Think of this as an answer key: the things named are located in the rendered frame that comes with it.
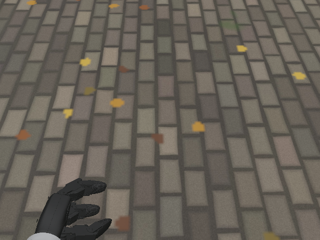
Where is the robot left hand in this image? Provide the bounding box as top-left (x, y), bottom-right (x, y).
top-left (34, 178), bottom-right (112, 240)

